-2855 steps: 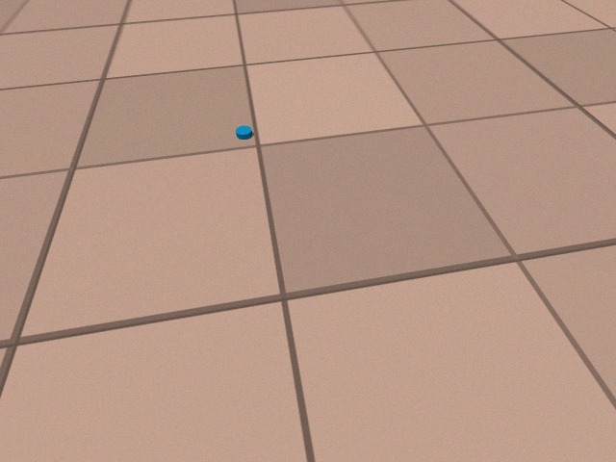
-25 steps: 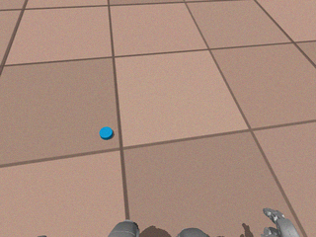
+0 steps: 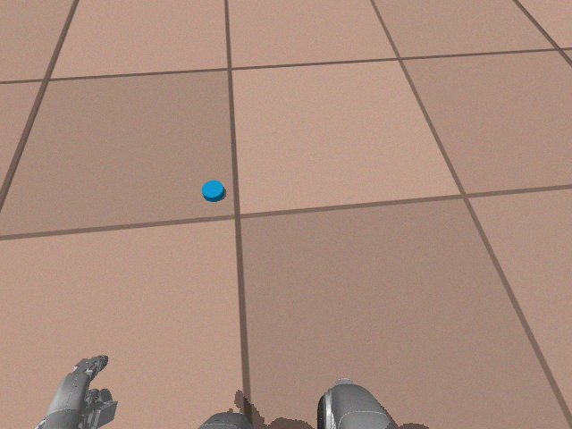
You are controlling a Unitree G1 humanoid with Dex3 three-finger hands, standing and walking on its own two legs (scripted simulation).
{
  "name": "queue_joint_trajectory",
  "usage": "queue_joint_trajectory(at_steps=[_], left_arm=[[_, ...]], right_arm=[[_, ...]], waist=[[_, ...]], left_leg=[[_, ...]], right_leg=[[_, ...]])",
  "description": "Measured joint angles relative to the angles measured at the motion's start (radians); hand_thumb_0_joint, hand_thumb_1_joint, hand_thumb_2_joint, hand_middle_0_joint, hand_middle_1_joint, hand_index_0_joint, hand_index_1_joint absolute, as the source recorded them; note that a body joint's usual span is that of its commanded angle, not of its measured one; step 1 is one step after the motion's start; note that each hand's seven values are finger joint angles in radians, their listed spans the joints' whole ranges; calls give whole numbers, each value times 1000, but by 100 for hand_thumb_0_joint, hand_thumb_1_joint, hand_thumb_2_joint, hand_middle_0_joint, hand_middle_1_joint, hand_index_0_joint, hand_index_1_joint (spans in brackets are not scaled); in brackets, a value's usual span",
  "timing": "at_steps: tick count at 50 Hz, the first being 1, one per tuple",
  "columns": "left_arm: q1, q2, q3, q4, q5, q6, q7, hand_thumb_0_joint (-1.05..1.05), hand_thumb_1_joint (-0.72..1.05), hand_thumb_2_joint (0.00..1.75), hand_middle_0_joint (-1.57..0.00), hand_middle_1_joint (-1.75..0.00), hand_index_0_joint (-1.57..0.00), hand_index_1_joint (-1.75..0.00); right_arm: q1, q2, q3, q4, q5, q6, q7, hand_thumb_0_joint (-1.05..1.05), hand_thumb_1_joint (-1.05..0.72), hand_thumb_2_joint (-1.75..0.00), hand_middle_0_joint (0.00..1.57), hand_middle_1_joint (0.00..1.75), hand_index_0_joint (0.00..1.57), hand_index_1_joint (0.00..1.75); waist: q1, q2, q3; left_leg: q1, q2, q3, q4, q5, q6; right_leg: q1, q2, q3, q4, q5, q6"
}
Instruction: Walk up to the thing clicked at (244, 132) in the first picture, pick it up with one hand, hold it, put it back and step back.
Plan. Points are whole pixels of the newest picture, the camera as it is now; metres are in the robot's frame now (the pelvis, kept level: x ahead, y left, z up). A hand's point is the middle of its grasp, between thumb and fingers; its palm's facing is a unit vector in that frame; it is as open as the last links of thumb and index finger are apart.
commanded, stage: step back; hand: left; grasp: from above
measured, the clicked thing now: (213, 190) +0.99 +0.32 -0.74
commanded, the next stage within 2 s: stand in 1.40 s
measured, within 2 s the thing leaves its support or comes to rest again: neither
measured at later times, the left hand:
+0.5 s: hand out of the picture -0.08 +0.25 -0.12, palm faces +0.01 -0.90 -0.43, open 7.4 cm
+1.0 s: hand out of the picture -0.05 +0.23 -0.12, palm faces +0.04 -0.92 -0.39, open 7.4 cm
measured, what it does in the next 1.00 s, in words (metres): walks backwards: right foot, then left foot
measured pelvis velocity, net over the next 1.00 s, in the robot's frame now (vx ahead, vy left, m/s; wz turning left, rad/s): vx -0.12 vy -0.03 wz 0.01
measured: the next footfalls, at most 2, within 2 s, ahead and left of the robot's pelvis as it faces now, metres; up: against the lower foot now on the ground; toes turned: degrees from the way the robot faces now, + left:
right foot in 0.26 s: -0.08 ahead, -0.14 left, +0.00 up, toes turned -1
left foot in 0.56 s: -0.10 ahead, +0.11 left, +0.00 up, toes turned -3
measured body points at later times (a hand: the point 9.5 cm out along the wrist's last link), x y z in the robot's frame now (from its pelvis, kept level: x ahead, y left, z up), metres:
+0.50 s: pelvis -0.13 -0.02 +0.01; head -0.12 -0.04 +0.46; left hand -0.08 +0.30 -0.09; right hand -0.05 -0.34 -0.12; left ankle -0.13 +0.13 -0.69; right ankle -0.12 -0.14 -0.72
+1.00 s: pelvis -0.12 -0.03 +0.01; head -0.11 -0.05 +0.46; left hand -0.05 +0.28 -0.09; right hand -0.06 -0.35 -0.12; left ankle -0.13 +0.10 -0.68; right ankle -0.08 -0.13 -0.72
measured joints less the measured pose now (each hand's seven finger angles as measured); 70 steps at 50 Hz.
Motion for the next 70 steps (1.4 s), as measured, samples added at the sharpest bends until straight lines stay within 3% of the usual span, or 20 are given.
queue_joint_trajectory(at_steps=[2, 6, 9, 12, 14, 15, 17, 19, 22, 27, 30, 33, 37, 42, 45, 49, 53, 58, 62, 70], left_arm=[[4, -16, -7, 23, -4, 14, -2, 0, 90, 90, -20, -30, -21, -30], [43, -23, -15, 42, -16, 10, -14, 0, 90, 89, -20, -30, -21, -30], [65, -21, -14, 56, -12, -4, -14, 0, 90, 89, -20, -30, -21, -30], [92, -21, -18, 79, -8, -34, -12, 0, 90, 90, -20, -30, -21, -30], [91, -53, -19, 123, 3, -52, -7, 0, 90, 90, -20, -30, -21, -30], [100, -65, -24, 138, 11, -57, -9, 0, 90, 90, -20, -30, -21, -30], [136, -63, -30, 152, 21, -60, -16, 0, 90, 89, -20, -30, -21, -30], [164, -59, -29, 167, 23, -59, -15, 1, 90, 89, -21, -30, -21, -30], [171, -58, -22, 182, 22, -64, -14, 1, 90, 89, -21, -30, -21, -30], [155, -38, -10, 164, 29, -83, -24, 1, 90, 89, -21, -30, -21, -30], [146, -7, -5, 165, 24, -69, -26, 1, 90, 89, -21, -30, -21, -30], [166, -1, -10, 198, 12, -56, -27, 1, 90, 90, -20, -30, -21, -30], [175, 18, -9, 216, 4, -63, -42, 1, 90, 90, -20, -30, -21, -30], [162, 10, -6, 229, 6, -76, -47, 1, 90, 90, -20, -30, -21, -30], [148, -21, -6, 234, 15, -97, -39, 1, 90, 90, -20, -30, -21, -30], [139, -50, -9, 216, 24, -112, -36, 0, 90, 89, -20, -30, -21, -30], [135, -73, -19, 208, 14, -124, -32, 0, 90, 89, -20, -30, -21, -30], [123, -63, -29, 212, 7, -111, -29, 0, 90, 89, -21, -30, -21, -30], [99, -40, -34, 208, -5, -92, -22, 0, 90, 89, -21, -30, -21, -30], [56, -27, -49, 241, -18, -78, -13, 0, 90, 90, -20, -30, -21, -30]], right_arm=[[0, -3, 6, -8, -6, -2, 7, 1, -91, -90, 20, 30, 20, 30], [-21, -8, 8, -24, -10, -3, -1, 1, -90, -90, 21, 30, 21, 30], [-57, -21, 3, -48, -8, -8, -2, 1, -90, -90, 21, 30, 21, 30], [-103, -43, -1, -67, -3, -7, 0, 1, -90, -90, 21, 30, 21, 30], [-139, -70, -10, -61, 4, 2, 0, 0, -90, -90, 21, 30, 21, 30], [-139, -74, -14, -55, 7, 7, -2, 0, -91, -90, 20, 30, 20, 30], [-117, -57, -13, -37, 9, 18, -4, 0, -91, -90, 20, 29, 20, 30], [-98, -49, -10, -19, 14, 20, 6, 0, -91, -90, 20, 29, 20, 30], [-56, -58, -11, 3, 18, 9, 11, 0, -91, -90, 20, 29, 20, 30], [6, -66, -13, 58, 3, -3, 23, 1, -91, -90, 20, 29, 20, 30], [13, -30, -18, 90, -7, -22, 28, 1, -91, -90, 20, 29, 20, 30], [35, -10, -14, 85, -11, -42, 37, 1, -91, -90, 20, 30, 20, 30], [46, 9, -8, 80, -14, -57, 36, 1, -91, -90, 21, 30, 21, 30], [42, -5, -14, 68, -10, -54, 37, 1, -90, -90, 21, 30, 21, 30], [36, -34, -20, 66, 1, -36, 30, 1, -90, -90, 21, 30, 21, 30], [33, -34, -18, 83, 5, -26, 18, 1, -91, -90, 20, 30, 20, 30], [21, -49, -18, 86, 6, -42, 20, 1, -91, -90, 20, 29, 20, 30], [-1, -47, -15, 95, 4, -41, 19, 1, -91, -90, 20, 29, 20, 30], [-31, -28, -13, 113, 2, -45, 11, 1, -91, -90, 20, 29, 20, 30], [-120, 16, 15, 129, 12, -42, 9, 1, -91, -90, 20, 30, 20, 30]], waist=[[-24, 33, -19], [-12, 55, -66], [3, 57, -74], [24, 66, -73], [11, 147, -43], [1, 172, -45], [27, 144, -88], [44, 114, -115], [33, 115, -138], [30, 130, -150], [41, 64, -124], [17, 64, -153], [0, 50, -163], [-13, 53, -161], [-14, 113, -151], [13, 114, -162], [27, 123, -146], [25, 118, -128], [17, 86, -105], [19, 65, -115]], left_leg=[[-28, 33, -32, 10, 14, 6], [-63, 81, -35, -39, 77, 0], [-100, 97, -24, -39, 108, -10], [-152, 117, 3, 13, 110, -23], [-176, 163, -37, 77, 97, -12], [-185, 158, -73, 102, 41, -1], [-204, 93, -104, 190, -98, -4], [-202, 43, -116, 284, -120, -7], [-176, 16, -132, 326, -92, -16], [-50, 51, -86, 92, -146, -27], [24, 16, -34, -68, 38, -12], [26, 25, -36, -86, 44, 19], [52, 43, -37, -140, 72, 11], [54, 56, -32, -114, 47, -9], [29, 96, -58, -5, -32, -9], [-77, 45, -79, 230, -157, -1], [-140, 49, -86, 252, -103, -6], [-127, 94, -55, 88, -40, -16], [-65, 88, -9, -53, 117, -19], [-69, 108, 10, -21, 61, -16]], right_leg=[[-22, 73, 24, 161, -156, 0], [-8, 150, 76, 369, -187, -7], [84, 128, 65, 256, -194, 7], [218, 83, 30, -70, -121, 7], [266, 128, -11, -156, -40, 3], [269, 140, -29, -157, -32, 0], [239, 116, -6, -132, -32, -10], [226, 89, 21, -139, -15, -12], [211, 63, 7, -163, 11, -6], [176, 42, -42, -150, 19, 1], [161, -4, -12, -100, -9, -2], [114, 31, -6, 9, -136, -9], [87, 42, -18, 36, -110, -13], [130, 43, -38, -114, -73, -8], [180, 84, -72, -200, 98, -17], [192, 76, -82, -192, 60, -42], [232, 64, -86, -244, 72, -27], [241, 51, -96, -223, 37, -15], [219, 25, -97, -136, -26, 6], [245, 49, -62, -196, -8, 26]])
